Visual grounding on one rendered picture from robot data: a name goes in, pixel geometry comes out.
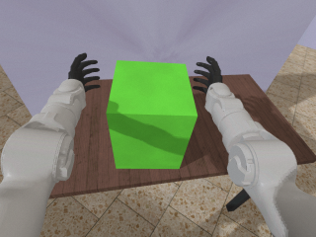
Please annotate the left robot hand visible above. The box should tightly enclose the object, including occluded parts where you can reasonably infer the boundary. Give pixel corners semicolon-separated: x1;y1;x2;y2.
68;52;101;93

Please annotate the right robot hand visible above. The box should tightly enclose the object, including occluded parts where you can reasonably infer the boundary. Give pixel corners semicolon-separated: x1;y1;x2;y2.
193;56;223;94

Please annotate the right robot upper arm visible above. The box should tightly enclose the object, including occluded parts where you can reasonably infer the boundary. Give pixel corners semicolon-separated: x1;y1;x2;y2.
227;139;316;237

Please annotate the carton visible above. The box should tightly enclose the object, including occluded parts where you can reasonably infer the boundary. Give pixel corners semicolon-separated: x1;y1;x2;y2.
106;60;198;169

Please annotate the left robot upper arm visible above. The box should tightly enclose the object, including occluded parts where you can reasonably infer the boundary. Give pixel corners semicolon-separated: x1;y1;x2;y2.
0;127;75;237

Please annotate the table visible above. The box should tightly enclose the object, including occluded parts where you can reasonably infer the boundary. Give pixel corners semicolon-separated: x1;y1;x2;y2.
49;74;316;212

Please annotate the robot right forearm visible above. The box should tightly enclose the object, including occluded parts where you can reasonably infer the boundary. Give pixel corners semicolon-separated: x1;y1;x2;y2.
204;82;298;175

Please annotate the robot left forearm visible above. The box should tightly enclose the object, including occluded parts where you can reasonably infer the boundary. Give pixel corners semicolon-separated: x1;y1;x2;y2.
0;79;87;176

